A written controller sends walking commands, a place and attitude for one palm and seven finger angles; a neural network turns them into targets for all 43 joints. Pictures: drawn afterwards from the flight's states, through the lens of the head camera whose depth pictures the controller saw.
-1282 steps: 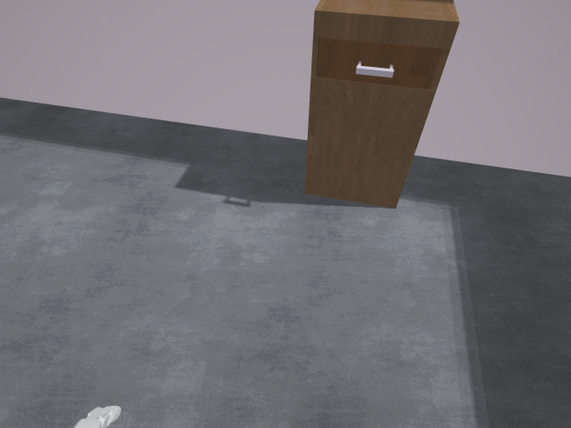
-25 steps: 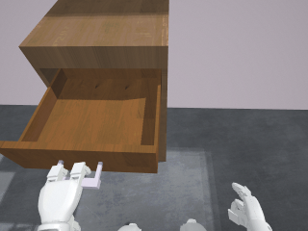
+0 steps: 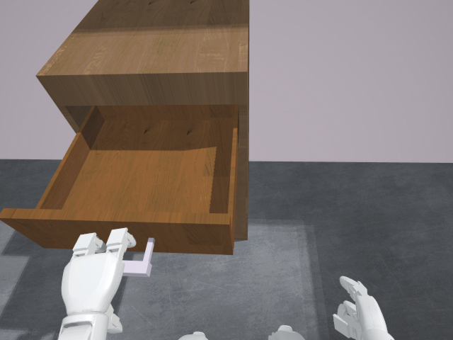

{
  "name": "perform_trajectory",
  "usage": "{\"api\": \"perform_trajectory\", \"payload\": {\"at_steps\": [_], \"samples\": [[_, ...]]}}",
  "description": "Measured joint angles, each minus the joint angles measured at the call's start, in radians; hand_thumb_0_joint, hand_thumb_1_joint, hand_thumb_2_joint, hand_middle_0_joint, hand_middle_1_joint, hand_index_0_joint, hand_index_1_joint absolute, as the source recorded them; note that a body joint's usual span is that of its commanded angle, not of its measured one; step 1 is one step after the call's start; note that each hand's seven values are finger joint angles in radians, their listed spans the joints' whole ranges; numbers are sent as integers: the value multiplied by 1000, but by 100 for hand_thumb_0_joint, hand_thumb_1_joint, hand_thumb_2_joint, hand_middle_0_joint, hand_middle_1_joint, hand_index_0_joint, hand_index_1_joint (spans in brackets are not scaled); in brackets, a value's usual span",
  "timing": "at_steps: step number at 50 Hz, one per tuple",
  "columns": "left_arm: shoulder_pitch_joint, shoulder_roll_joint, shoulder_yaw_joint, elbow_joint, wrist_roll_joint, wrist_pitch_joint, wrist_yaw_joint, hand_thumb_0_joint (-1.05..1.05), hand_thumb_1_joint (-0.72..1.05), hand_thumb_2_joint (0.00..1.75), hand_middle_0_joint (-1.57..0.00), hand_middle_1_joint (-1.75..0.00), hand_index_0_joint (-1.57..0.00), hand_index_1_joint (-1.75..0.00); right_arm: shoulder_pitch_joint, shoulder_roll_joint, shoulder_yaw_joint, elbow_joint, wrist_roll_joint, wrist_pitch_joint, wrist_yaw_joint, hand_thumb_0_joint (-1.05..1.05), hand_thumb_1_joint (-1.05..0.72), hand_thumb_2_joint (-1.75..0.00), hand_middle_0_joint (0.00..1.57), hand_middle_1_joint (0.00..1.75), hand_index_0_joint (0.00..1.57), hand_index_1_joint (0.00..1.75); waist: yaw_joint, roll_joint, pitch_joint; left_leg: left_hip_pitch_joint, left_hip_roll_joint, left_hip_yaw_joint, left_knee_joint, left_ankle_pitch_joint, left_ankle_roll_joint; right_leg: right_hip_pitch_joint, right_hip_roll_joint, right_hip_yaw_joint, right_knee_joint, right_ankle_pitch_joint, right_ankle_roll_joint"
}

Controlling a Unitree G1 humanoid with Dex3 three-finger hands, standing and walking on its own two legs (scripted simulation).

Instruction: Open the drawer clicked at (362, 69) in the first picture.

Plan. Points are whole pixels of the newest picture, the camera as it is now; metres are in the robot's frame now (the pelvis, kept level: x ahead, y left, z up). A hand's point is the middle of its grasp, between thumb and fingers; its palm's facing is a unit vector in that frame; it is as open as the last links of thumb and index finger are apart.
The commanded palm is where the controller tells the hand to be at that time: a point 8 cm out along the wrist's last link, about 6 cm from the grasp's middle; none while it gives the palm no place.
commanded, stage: lift the hand off the handle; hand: left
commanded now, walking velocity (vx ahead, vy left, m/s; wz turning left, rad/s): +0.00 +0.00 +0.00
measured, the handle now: (118, 255) +0.26 +0.23 -0.01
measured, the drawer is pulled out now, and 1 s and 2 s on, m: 0.30 0.30 0.30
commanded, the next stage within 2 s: none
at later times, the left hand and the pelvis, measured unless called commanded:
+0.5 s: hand (103, 275) +0.21 +0.22 +0.03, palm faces +0.06 -0.07 -1.00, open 13.8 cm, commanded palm +0.18 +0.22 +0.08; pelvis +0.01 +0.00 +0.02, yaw +0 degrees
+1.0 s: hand (91, 268) +0.21 +0.22 +0.07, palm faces +0.06 -0.09 -0.99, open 13.8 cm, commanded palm +0.19 +0.22 +0.11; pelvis +0.02 +0.00 +0.03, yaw -1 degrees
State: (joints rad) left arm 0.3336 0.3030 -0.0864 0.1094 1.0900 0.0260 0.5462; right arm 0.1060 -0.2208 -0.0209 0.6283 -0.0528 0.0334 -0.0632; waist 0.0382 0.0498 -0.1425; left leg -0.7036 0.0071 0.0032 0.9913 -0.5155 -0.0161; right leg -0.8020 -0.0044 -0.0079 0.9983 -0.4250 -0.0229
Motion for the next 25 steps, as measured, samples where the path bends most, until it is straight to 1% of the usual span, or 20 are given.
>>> {"api": "perform_trajectory", "payload": {"at_steps": [4,8,15,19,22,25], "samples": [[16,-2,-5,-24,-10,16,-16,0,-49,30,-34,-120,-34,-120,5,-6,0,-12,4,6,5,2,-91,-89,20,30,20,30,1,1,5,35,0,2,-31,10,1,34,0,2,-28,8,1],[42,-2,-10,-61,-12,18,-30,0,-49,30,-33,-120,-33,-120,10,-13,-2,-23,4,10,13,2,-91,-89,20,30,20,30,6,0,7,67,0,4,-59,18,1,64,0,4,-53,14,2],[60,-5,-33,-90,0,8,-46,0,-49,30,-32,-120,-32,-120,4,-17,-2,-40,-1,18,26,2,-91,-90,20,30,20,30,17,-1,17,104,-2,2,-88,25,1,101,-1,2,-78,18,2],[70,0,-28,-113,7,-1,-43,0,-49,30,-32,-120,-32,-120,0,-10,0,-44,-3,19,32,2,-91,-90,20,30,20,30,24,-1,18,121,-1,4,-99,26,0,117,1,4,-87,18,1],[77,3,-21,-130,3,7,-43,0,-49,30,-32,-120,-32,-120,-4,-5,3,-45,-1,22,37,2,-91,-90,20,30,20,30,27,3,19,137,0,4,-110,27,0,131,2,4,-96,18,1],[82,3,-21,-145,-9,24,-56,0,-49,30,-32,-120,-32,-120,-5,-3,6,-45,2,24,40,2,-91,-90,20,30,20,30,29,9,21,155,0,3,-124,31,0,150,1,3,-108,21,1]]}}
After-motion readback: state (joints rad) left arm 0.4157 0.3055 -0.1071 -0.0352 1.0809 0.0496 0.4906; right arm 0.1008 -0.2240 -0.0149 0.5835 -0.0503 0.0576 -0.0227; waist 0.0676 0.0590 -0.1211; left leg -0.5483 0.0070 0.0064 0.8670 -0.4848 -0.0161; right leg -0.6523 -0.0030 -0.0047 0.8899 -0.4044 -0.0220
